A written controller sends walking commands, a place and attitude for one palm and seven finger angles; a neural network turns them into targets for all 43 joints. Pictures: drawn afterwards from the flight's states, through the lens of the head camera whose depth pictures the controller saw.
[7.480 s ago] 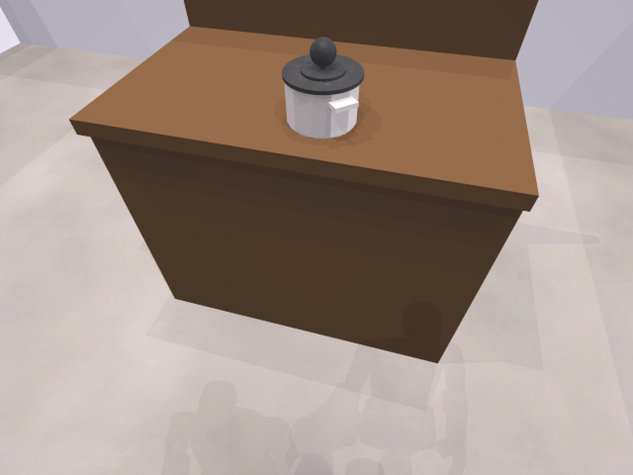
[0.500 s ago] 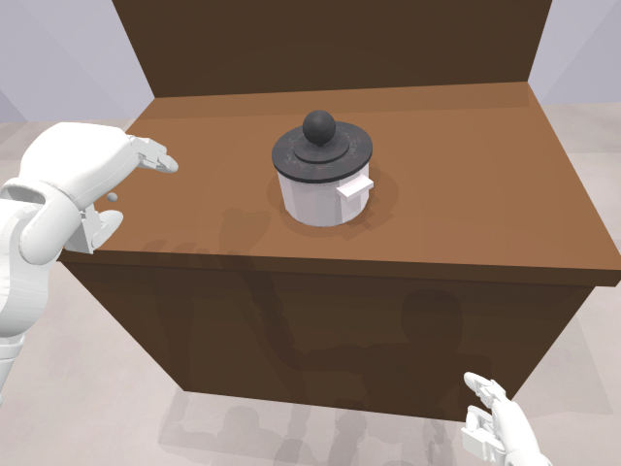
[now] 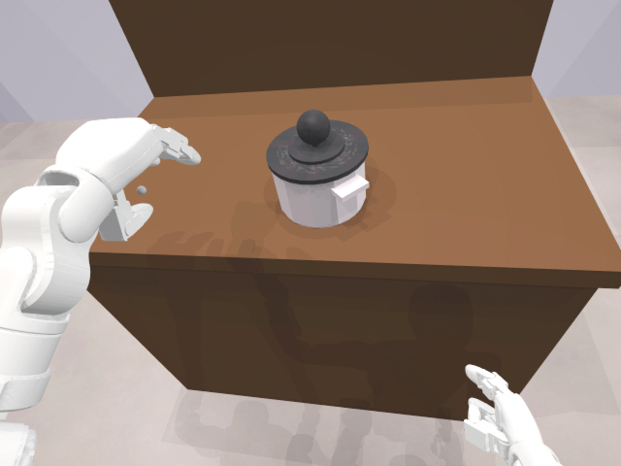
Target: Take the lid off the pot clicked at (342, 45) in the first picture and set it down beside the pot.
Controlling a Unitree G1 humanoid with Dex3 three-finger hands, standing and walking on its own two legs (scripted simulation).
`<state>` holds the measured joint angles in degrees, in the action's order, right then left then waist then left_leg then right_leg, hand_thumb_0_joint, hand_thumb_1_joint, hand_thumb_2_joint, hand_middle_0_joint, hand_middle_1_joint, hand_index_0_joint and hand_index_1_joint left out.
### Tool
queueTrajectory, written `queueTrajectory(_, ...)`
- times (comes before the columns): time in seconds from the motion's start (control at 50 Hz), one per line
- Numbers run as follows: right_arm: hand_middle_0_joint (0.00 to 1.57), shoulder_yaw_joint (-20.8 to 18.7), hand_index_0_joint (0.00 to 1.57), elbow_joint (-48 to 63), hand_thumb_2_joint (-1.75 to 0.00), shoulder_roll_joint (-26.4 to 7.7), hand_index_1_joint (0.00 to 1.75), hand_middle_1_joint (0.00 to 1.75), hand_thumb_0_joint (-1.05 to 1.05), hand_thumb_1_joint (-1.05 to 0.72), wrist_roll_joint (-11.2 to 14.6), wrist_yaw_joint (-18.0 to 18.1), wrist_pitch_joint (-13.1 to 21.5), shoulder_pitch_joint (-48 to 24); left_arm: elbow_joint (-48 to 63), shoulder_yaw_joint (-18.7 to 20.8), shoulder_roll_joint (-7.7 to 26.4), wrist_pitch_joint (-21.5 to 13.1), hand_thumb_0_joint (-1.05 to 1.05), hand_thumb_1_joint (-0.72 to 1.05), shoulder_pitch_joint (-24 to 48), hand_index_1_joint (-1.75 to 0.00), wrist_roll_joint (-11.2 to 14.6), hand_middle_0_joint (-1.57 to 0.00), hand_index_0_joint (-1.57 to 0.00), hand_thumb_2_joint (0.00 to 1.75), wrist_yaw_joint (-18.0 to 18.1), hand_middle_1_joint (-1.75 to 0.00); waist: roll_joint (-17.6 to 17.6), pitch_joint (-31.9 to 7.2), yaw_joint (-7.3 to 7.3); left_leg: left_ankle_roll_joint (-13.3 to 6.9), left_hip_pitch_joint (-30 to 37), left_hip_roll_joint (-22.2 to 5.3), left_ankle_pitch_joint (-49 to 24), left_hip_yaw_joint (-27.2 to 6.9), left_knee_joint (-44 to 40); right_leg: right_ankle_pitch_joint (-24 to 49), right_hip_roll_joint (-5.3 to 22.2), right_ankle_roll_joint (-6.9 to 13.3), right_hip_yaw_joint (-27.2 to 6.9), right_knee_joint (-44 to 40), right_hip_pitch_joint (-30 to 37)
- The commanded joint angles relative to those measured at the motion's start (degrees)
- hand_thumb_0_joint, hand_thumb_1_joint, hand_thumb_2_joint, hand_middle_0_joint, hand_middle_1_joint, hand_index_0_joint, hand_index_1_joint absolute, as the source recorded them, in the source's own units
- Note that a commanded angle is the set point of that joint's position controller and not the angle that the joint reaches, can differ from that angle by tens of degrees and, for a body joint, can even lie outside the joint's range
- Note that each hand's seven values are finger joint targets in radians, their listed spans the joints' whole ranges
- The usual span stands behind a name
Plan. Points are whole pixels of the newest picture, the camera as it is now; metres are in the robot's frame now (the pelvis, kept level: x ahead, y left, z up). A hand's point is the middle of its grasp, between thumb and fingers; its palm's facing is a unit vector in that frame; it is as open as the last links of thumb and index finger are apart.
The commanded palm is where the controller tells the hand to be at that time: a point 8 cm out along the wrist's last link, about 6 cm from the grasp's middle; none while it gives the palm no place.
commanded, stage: move the open hand above the knob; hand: left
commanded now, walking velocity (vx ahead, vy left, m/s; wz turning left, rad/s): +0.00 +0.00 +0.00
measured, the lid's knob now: (313, 127) +0.56 +0.05 +0.16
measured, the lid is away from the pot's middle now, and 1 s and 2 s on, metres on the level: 0.00 0.00 0.00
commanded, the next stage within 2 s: none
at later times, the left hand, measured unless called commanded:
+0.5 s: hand (192, 102) +0.42 +0.16 +0.29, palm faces +0.11 +0.00 -0.99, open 9.9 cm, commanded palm +0.38 +0.15 +0.31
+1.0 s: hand (280, 137) +0.46 +0.08 +0.21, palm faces -0.08 +0.03 -1.00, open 10.0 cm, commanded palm +0.45 +0.10 +0.31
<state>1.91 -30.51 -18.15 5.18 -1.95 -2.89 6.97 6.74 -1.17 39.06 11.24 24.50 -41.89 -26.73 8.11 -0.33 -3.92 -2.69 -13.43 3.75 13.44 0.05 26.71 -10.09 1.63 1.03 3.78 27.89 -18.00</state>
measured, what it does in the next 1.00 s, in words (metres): stands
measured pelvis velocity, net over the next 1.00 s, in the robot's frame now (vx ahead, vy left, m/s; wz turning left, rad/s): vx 0.03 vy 0.00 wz -0.01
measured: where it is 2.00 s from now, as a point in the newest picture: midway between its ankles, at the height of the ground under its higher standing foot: outside the picture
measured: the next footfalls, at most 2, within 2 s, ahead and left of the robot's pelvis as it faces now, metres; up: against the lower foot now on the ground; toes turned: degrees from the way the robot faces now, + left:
none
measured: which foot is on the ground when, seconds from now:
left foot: down 0.00-1.00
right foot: down 0.00-1.00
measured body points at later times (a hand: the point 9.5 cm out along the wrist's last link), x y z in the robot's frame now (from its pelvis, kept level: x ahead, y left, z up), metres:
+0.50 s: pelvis +0.01 +0.00 +0.00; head +0.02 -0.06 +0.45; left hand +0.41 +0.16 +0.34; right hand +0.21 -0.22 -0.11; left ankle +0.01 +0.09 -0.74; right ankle +0.05 -0.11 -0.74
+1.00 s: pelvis +0.03 +0.00 +0.00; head +0.04 -0.06 +0.45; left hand +0.45 +0.07 +0.27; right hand +0.20 -0.24 -0.12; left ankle +0.01 +0.09 -0.74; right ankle +0.05 -0.11 -0.74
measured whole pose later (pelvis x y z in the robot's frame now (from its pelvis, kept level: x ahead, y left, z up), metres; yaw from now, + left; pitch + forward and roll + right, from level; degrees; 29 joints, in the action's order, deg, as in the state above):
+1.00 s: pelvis +0.03 +0.00 +0.00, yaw -1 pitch +3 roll +1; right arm 2.4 -33.5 -17.0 5.2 -2.7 -8.4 8.2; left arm -15.6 -22.6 26.6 19.3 51.0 -47.2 -23.4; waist 6.3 -1.6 0.8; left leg -2.5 -13.5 3.6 15.0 0.5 25.6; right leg -12.7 1.3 1.4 3.2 29.0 -19.4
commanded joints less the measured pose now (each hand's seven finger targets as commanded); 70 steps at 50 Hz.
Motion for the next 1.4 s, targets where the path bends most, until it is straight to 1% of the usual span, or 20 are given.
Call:
queueTrajectory(0.0, 0.20, -1.25, 0.20, 8.57, -0.90, -5.22, 0.30, 0.30, 0.00, -0.90, -0.76, 1.61, 4.70, -9.90, 16.58, 19.27, 32.21, -2.43, 0.00, -0.41, 41.12, -0.08, -3.17, -0.89, -0.89, 1.74, 5.74, -0.08, -1.18, -21.82, 1.34, -0.07, 4.35, -0.83, -9.44, -3.43, -3.47, 3.18, -0.39, 0.64, -3.68, -2.23, 13.21)
queueTrajectory(0.04, 0.20, -0.64, 0.20, 6.44, -0.90, -3.61, 0.30, 0.30, 0.00, -0.90, -1.34, 2.80, 4.13, -8.44, 3.94, 20.66, 34.20, -1.01, 0.00, -0.41, 44.94, -0.08, -5.48, -0.89, -0.89, 1.74, 5.95, -0.08, -3.86, -21.76, 0.24, 0.44, 0.27, -1.06, -10.82, -3.03, -4.52, 3.88, 0.37, 0.64, -3.77, -2.14, 16.11)
queueTrajectory(0.2, 0.20, -1.43, 0.20, 12.37, -0.90, -2.69, 0.30, 0.30, 0.00, -0.90, 1.60, -2.61, 0.49, -12.34, -0.04, -12.54, -11.74, 1.31, 0.00, -0.41, 15.80, -0.08, 0.68, -0.89, -0.89, 1.74, 1.07, -0.08, -10.02, -14.91, 3.23, 0.36, 2.21, -1.06, -11.12, -0.17, -2.06, 7.80, -0.05, 0.27, -1.34, -1.89, 7.15)
queueTrajectory(0.22, 0.20, -1.15, 0.20, 12.29, -0.90, -2.33, 0.30, 0.30, 0.00, -0.90, 1.26, -2.68, -0.08, -13.10, 4.80, -12.58, -9.25, 1.39, 0.00, -0.41, 20.67, -0.08, 0.05, -0.89, -0.89, 1.74, 0.96, -0.08, -11.03, -16.31, 3.07, 0.15, 1.61, -1.17, -7.95, 0.10, -3.84, 4.45, 0.20, -0.25, -1.07, -3.08, 8.00)
queueTrajectory(0.3, 0.20, -0.99, 0.20, 7.85, -0.90, -5.64, 0.30, 0.30, 0.00, -0.90, -0.63, 0.75, 1.08, -9.76, 8.32, 17.57, 33.05, 0.92, 0.00, -0.41, 52.67, -0.08, -6.31, -0.89, -0.89, 1.74, 6.93, -0.08, -6.48, -22.12, 1.82, -0.23, 0.56, -1.13, -7.41, -1.89, -3.87, 2.89, 0.38, 0.47, -4.36, -1.63, 15.04)
queueTrajectory(0.34, 0.20, -0.15, 0.20, 6.52, -0.90, -2.55, 0.30, 0.30, 0.00, -0.90, -0.90, 2.45, 2.80, -8.70, 2.66, 13.84, 30.39, 0.87, 0.00, -0.41, 63.21, -0.08, -7.66, -0.89, -0.89, 1.74, 7.86, -0.08, -4.08, -25.48, 1.72, 0.21, 0.59, -1.11, -10.41, -2.63, -4.70, 5.56, 0.45, 0.81, -4.57, -0.85, 18.24)
queueTrajectory(0.4, 0.20, -0.84, 0.20, 5.60, -0.90, -3.17, 0.30, 0.30, 0.00, -0.90, -0.41, 1.14, 2.44, -6.59, -9.66, 9.27, 18.72, 1.17, 0.00, -0.41, 48.26, -0.08, -3.67, -0.89, -0.89, 1.74, 7.47, -0.08, -4.21, -23.46, 1.06, 0.99, 1.39, -0.56, -15.09, -2.53, -3.50, 10.95, 0.36, 1.31, -3.14, -0.78, 16.37)
queueTrajectory(0.46, 0.20, -1.08, 0.20, 7.35, -0.90, -3.36, 0.30, 0.30, 0.00, -0.90, 0.28, -1.26, -1.35, -7.49, -19.16, -5.88, -2.77, 4.18, 0.00, -0.41, 26.37, -0.08, -2.62, -0.89, -0.89, 1.74, 3.65, -0.08, -14.30, -14.08, 1.59, 1.25, -3.19, -1.36, -11.32, 0.14, -4.47, 9.81, 0.72, 0.21, -1.59, -1.63, 10.68)
queueTrajectory(0.52, 0.20, -1.24, 0.20, 10.71, -0.90, -3.20, 0.30, 0.30, 0.00, -0.90, 1.78, -2.66, -2.65, -11.60, -10.40, -18.61, -16.09, 5.11, 0.00, -0.41, 26.98, -0.08, -1.91, -0.89, -0.89, 1.74, 2.29, -0.08, -15.27, -11.85, 4.41, 0.47, -1.58, -1.46, -5.83, 1.22, -4.80, 3.95, 0.11, -0.25, -0.71, -3.60, 6.03)
queueTrajectory(0.56, 0.20, -1.58, 0.20, 10.56, -0.90, -3.05, 0.30, 0.30, 0.00, -0.90, 1.63, -2.03, -2.39, -12.20, -1.64, -14.07, -6.93, 4.51, 0.00, -0.41, 42.21, -0.08, -4.09, -0.89, -0.89, 1.74, 4.20, -0.08, -11.57, -16.95, 4.97, -0.25, 1.77, -1.39, -5.18, 0.11, -4.35, 1.34, 0.03, 0.09, -1.41, -2.52, 7.04)
queueTrajectory(0.62, 0.20, -0.98, 0.20, 8.56, -0.90, -2.90, 0.30, 0.30, 0.00, -0.90, -0.10, -0.01, 0.73, -9.61, 7.70, 3.74, 20.11, 3.23, 0.00, -0.41, 72.16, -0.08, -8.41, -0.89, -0.89, 1.74, 8.58, -0.08, -1.76, -32.45, 3.25, -0.46, 5.64, -0.46, -11.76, -2.64, -3.47, 7.63, -0.10, 1.22, -4.17, 0.81, 17.06)
queueTrajectory(0.66, 0.20, -0.29, 0.20, 5.03, -0.90, -2.18, 0.30, 0.30, 0.00, -0.90, -0.79, 2.05, 2.53, -6.70, -1.24, 7.92, 24.88, 3.80, 0.00, -0.41, 75.38, -0.08, -9.10, -0.89, -0.89, 1.74, 9.96, -0.08, -3.16, -33.48, 2.66, -0.01, 4.20, -0.63, -14.85, -2.80, -3.63, 12.00, -0.07, 1.47, -4.50, 1.26, 20.37)
queueTrajectory(0.78, 0.20, 0.00, 0.20, 3.76, -0.90, -3.95, 0.30, 0.30, 0.00, -0.90, 0.35, 0.64, -3.09, -5.58, -36.94, -9.60, -3.17, 6.69, 0.00, -0.41, 40.17, -0.08, -5.17, -0.89, -0.89, 1.74, 6.63, -0.08, -19.02, -9.82, 3.75, 1.45, -6.62, -2.23, -7.06, 1.20, -5.93, 7.07, 0.84, -0.22, -1.88, -2.72, 8.87)
queueTrajectory(0.86, 0.20, -1.17, 0.20, 9.48, -0.90, -3.09, 0.30, 0.30, 0.00, -0.90, 1.30, -2.06, -4.76, -11.53, -18.48, -20.45, -17.00, 7.79, 0.00, -0.41, 42.37, -0.08, -4.94, -0.89, -0.89, 1.74, 4.64, -0.08, -12.27, -18.74, 4.94, 0.07, -0.20, -1.27, -12.47, 1.47, -3.18, 11.80, 0.47, 0.41, -1.50, -0.72, 9.73)
queueTrajectory(0.96, 0.20, -1.11, 0.20, 5.30, -0.90, -2.45, 0.30, 0.30, 0.00, -0.90, -0.24, 1.06, -0.23, -5.81, -5.41, -0.07, 16.21, 7.38, 0.00, -0.41, 85.57, -0.08, -9.79, -0.89, -0.89, 1.74, 8.72, -0.08, -5.24, -37.07, 5.51, -1.10, 6.29, -0.13, -18.49, -2.00, -2.33, 19.54, 0.00, 1.05, -4.81, 1.38, 21.19)
queueTrajectory(1.0, 0.20, -0.72, 0.20, 2.38, -0.90, -3.20, 0.30, 0.30, 0.00, -0.90, -0.57, 2.47, 1.26, -2.72, -12.98, 2.73, 18.84, 6.73, 0.00, -0.41, 84.33, -0.08, -7.98, -0.89, -0.89, 1.74, 10.33, -0.08, -6.01, -34.21, 5.51, -0.77, 4.58, -0.21, -17.78, -1.98, -2.63, 20.54, 0.13, 0.91, -4.63, 0.56, 22.14)
queueTrajectory(1.1, 0.20, -0.66, 0.20, -0.95, -0.90, -4.11, 0.30, 0.30, 0.00, -0.90, 0.09, 1.36, -2.45, -0.93, -50.68, -11.52, -7.81, 9.74, 0.00, -0.41, 52.40, -0.08, -5.35, -0.89, -0.89, 1.74, 8.12, -0.08, -17.88, -11.10, 5.99, 1.11, -5.70, -1.60, -11.50, 0.61, -5.57, 13.40, 0.62, 0.28, -1.61, -1.79, 9.04)
queueTrajectory(1.2, 0.20, -1.71, 0.20, 5.07, -0.90, -3.46, 0.30, 0.30, 0.00, -0.90, 0.44, -0.97, -4.29, -6.55, -30.12, -23.54, -20.93, 9.75, 0.00, -0.41, 63.95, -0.08, -6.28, -0.89, -0.89, 1.74, 6.26, -0.08, -12.07, -23.12, 8.15, -0.43, 2.07, -1.07, -15.24, -0.12, -2.30, 14.56, 0.45, 0.66, -1.84, -0.35, 8.61)
queueTrajectory(1.3, 0.20, -1.46, 0.20, 0.31, -0.90, -3.56, 0.30, 0.30, 0.00, -0.90, -0.91, 2.74, 1.21, 0.44, -25.27, -4.54, 9.65, 8.05, 0.00, -0.41, 99.01, -0.08, -8.59, -0.89, -0.89, 1.74, 9.82, -0.08, -6.89, -36.69, 8.81, -1.39, 5.82, 0.02, -15.16, -2.77, -2.66, 18.53, 0.02, 0.90, -4.53, -0.32, 17.71)
queueTrajectory(1.38, 0.20, -0.10, 0.20, -4.34, -0.90, -2.87, 0.30, 0.30, 0.00, -0.90, -0.91, 4.05, 1.57, 3.76, -54.27, -8.40, -0.07, 10.01, 0.00, -0.41, 81.01, -0.08, -8.79, -0.89, -0.89, 1.74, 10.75, -0.08, -17.93, -21.76, 8.20, -0.10, -3.94, -0.54, -11.50, -0.66, -6.15, 16.48, -0.16, 0.15, -3.01, -0.78, 14.30)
